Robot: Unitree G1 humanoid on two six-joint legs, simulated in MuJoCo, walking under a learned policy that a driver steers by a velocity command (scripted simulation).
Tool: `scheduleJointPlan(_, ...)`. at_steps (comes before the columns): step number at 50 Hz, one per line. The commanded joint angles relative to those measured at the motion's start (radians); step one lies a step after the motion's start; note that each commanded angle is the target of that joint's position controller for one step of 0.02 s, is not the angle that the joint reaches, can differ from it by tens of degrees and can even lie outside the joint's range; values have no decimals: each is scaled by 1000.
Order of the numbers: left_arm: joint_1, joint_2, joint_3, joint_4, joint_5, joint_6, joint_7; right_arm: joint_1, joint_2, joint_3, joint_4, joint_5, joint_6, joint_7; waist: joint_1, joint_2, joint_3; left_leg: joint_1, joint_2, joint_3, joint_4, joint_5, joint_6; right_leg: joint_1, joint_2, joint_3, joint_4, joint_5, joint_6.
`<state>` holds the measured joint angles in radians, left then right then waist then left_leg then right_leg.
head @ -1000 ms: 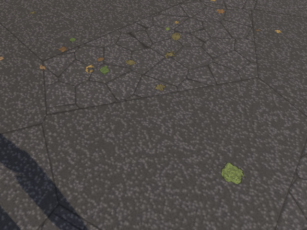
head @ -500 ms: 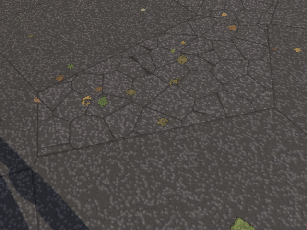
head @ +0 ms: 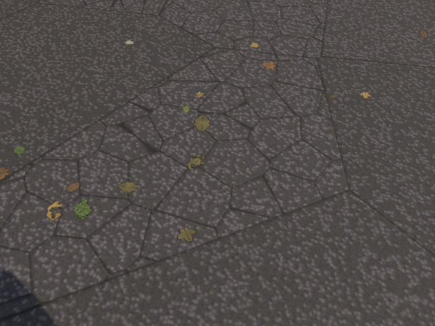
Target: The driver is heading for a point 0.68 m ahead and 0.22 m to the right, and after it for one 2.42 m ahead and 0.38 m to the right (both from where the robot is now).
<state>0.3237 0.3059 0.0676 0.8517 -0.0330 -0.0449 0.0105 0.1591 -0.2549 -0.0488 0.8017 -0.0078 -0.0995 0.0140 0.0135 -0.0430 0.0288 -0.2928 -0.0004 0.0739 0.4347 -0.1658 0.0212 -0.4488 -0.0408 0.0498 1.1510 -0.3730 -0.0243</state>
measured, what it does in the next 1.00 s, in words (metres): walks ahead, turning right: right foot, then left foot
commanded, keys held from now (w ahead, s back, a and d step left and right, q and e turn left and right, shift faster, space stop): w+e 0.72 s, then w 0.14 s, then w+q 0.14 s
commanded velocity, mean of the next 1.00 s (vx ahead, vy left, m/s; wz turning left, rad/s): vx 0.50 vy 0.00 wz -0.48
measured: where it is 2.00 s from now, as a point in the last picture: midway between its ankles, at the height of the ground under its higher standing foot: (309, 179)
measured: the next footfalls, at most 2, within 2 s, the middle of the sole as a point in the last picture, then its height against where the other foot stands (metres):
right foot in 0.36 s outside the picture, level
left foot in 0.86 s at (255, 266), level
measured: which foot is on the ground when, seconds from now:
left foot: down 0.00-0.38, up 0.40-0.84, down 0.86-1.00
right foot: up 0.00-0.34, down 0.36-0.88, up 0.90-1.00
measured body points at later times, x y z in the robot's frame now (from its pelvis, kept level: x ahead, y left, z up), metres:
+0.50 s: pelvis +0.25 -0.09 -0.01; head +0.29 -0.12 +0.44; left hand +0.46 +0.14 -0.10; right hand +0.28 -0.39 -0.13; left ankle +0.21 +0.10 -0.64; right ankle +0.29 -0.17 -0.74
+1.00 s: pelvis +0.54 -0.14 +0.00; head +0.56 -0.15 +0.44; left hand +0.75 +0.06 -0.12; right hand +0.53 -0.45 -0.11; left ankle +0.64 -0.08 -0.74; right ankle +0.38 -0.20 -0.65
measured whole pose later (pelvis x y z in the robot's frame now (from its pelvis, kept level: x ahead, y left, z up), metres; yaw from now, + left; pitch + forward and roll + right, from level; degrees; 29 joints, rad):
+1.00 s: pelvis +0.54 -0.14 +0.00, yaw -29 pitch +1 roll +1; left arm 0.32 0.28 0.05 0.74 -0.01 -0.05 0.01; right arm 0.19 -0.28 -0.06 0.79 0.00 -0.10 0.04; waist 0.00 -0.03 0.02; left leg -0.34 -0.06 -0.01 0.48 -0.16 0.05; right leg -0.37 0.03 0.08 1.15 -0.41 -0.03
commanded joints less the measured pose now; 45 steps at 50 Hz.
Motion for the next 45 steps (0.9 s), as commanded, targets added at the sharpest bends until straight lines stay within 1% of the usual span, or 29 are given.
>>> scheduleJointPlan(1,4,40,20,-85,-1,11,-3,5,-102,-29,-23,-4,-18,-4,-11,161,-25,154,272,-228,-282,53,154,-187,-101,47,2,83,11)
scheduleJointPlan(4,-53,30,19,-127,9,26,-6,19,-139,-44,1,-5,-23,-12,-10,118,2,157,283,-129,-313,147,174,-241,-110,50,-100,182,29)
scheduleJointPlan(6,-93,24,15,-144,10,22,-18,23,-157,-49,10,-5,-17,-17,-19,107,9,175,268,-55,-318,184,164,-238,-106,35,-211,287,29)
scheduleJointPlan(9,-197,11,5,-180,12,14,-40,48,-183,-56,22,3,-6,-24,-57,90,33,199,259,33,-316,204,146,-202,-90,-23,-370,387,17)
scheduleJointPlan(12,-276,18,3,-224,11,18,-55,91,-210,-66,42,18,11,-25,-80,86,58,286,287,70,-293,218,129,-210,-78,-56,-460,358,-6)
scheduleJointPlan(14,-295,35,9,-248,13,21,-63,101,-229,-74,50,31,26,-24,-72,94,61,350,307,92,-238,314,111,-199,-56,-84,-493,280,-33)
scheduleJointPlan(15,-281,50,16,-254,15,24,-65,94,-243,-78,49,36,33,-26,-53,107,43,370,308,109,-181,460,100,-156,-30,-110,-501,228,-52)
scheduleJointPlan(16,-235,71,28,-250,16,27,-64,85,-258,-83,46,41,40,-27,-20,125,4,380,303,127,-88,633,89,-76,9,-142,-503,178,-74)
scheduleJointPlan(17,-117,103,50,-223,14,29,-61,69,-261,-84,43,47,49,-28,52,118,-60,355,278,156,82,753,69,81,60,-174,-546,186,-103)
scheduleJointPlan(18,62,168,88,-170,10,35,-48,80,-232,-72,39,39,51,-31,133,82,-153,226,233,178,325,694,32,354,101,-158,-585,231,-142)
scheduleJointPlan(19,147,280,117,-152,1,43,-25,118,-132,-40,4,-6,43,-28,114,-141,-214,-127,140,183,687,102,-28,642,-117,216,-630,205,-239)
scheduleJointPlan(20,98,313,106,-200,7,22,-35,140,-79,-13,-41,-4,6,-18,46,-236,-371,-405,-38,-50,927,-449,-55,822,-295,771,-821,-9,-410)
scheduleJointPlan(21,89,214,77,-204,11,2,-47,18,-176,-35,-57,38,-22,-7,107,-85,-319,-512,16,-162,967,-385,-33,795,-289,718,-887,-18,-354)
scheduleJointPlan(22,59,179,65,-198,16,-11,-48,-22,-179,-34,-73,53,-39,-2,87,-65,-200,-540,56,-147,913,-296,-6,680,-256,573,-879,46,-315)
scheduleJointPlan(23,-8,152,56,-205,16,-16,-46,-17,-167,-33,-58,32,-45,-11,40,21,-135,-480,99,-152,825,-219,-2,538,-208,461,-873,147,-278)
scheduleJointPlan(24,-64,119,45,-219,22,-17,-42,-4,-178,-41,-47,12,-39,-17,3,12,-101,-409,126,-156,743,-172,-7,429,-173,378,-882,252,-257)
scheduleJointPlan(25,-90,106,38,-234,32,-17,-37,12,-181,-45,-42,9,-26,-14,-21,-10,-91,-351,136,-160,711,-139,-13,360,-152,346,-904,306,-253)
scheduleJointPlan(26,-94,110,39,-237,32,-20,-32,19,-171,-45,-43,4,-15,-13,-29,-10,-90,-329,131,-154,676,-120,-26,327,-143,328,-920,358,-260)
scheduleJointPlan(27,-84,118,41,-235,27,-24,-26,17,-157,-43,-45,-2,-6,-13,-32,0,-84,-320,124,-144,637,-98,-42,298,-133,298,-928,407,-265)
scheduleJointPlan(28,-68,129,44,-230,24,-25,-19,-3,-145,-40,-52,-7,0,-14,-30,7,-73,-325,115,-138,587,-58,-58,279,-122,272,-936,431,-266)
scheduleJointPlan(30,-32,144,49,-217,20,-24,-5,-81,-125,-33,-78,-9,4,-16,-7,6,-44,-355,95,-136,448,53,-82,267,-101,239,-941,432,-251)
scheduleJointPlan(33,4,143,50,-202,16,-17,6,-179,-102,-21,-107,0,-2,-6,30,-29,-19,-302,52,-135,232,221,-90,235,-60,207,-933,336,-208)
scheduleJointPlan(36,48,149,53,-178,10,-12,8,-251,-106,-18,-138,12,-12,6,58,-41,-1,-248,23,-138,125,276,-79,237,-73,245,-911,282,-190)
scheduleJointPlan(39,74,125,47,-154,12,-6,12,-247,-130,-23,-141,12,-26,21,60,-53,-5,-236,26,-149,63,244,-51,336,-115,290,-841,288,-180)
scheduleJointPlan(41,75,126,48,-143,16,1,15,-209,-146,-29,-134,11,-34,25,41,-83,-4,-196,21,-132,50,154,-20,383,-139,317,-794,368,-168)
scheduleJointPlan(42,64,123,46,-143,17,5,14,-152,-157,-37,-119,8,-38,22,8,-94,-23,-121,5,-105,20,129,3,393,-125,311,-742,467,-154)
scheduleJointPlan(43,56,98,36,-148,20,7,10,-53,-187,-53,-93,0,-42,17,-39,-80,-91,34,10,-101,4,139,38,380,-71,275,-617,576,-129)
scheduleJointPlan(44,51,66,19,-167,36,7,10,106,-233,-63,-74,-12,-43,13,-106,-2,-239,286,147,-244,47,147,105,268,-15,208,-358,470,-93)
scheduleJointPlan(45,202,4,3,-169,10,-6,7,228,-316,-90,-26,-14,-29,17,-58,321,-359,624,344,-703,-36,-65,285,-103,145,100,3,23,-2)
